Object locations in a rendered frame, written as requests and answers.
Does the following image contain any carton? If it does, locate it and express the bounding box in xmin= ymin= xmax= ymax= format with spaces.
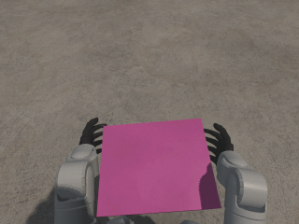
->
xmin=96 ymin=119 xmax=221 ymax=217

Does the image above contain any robot right hand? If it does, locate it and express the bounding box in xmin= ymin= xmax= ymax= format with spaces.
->
xmin=204 ymin=123 xmax=234 ymax=165

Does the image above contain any robot left hand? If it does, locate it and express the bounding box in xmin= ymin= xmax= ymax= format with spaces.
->
xmin=79 ymin=118 xmax=107 ymax=154

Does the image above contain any right robot forearm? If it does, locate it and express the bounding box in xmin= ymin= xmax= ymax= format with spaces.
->
xmin=216 ymin=150 xmax=268 ymax=224

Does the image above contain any left robot forearm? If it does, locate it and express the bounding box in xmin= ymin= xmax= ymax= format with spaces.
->
xmin=54 ymin=144 xmax=99 ymax=224

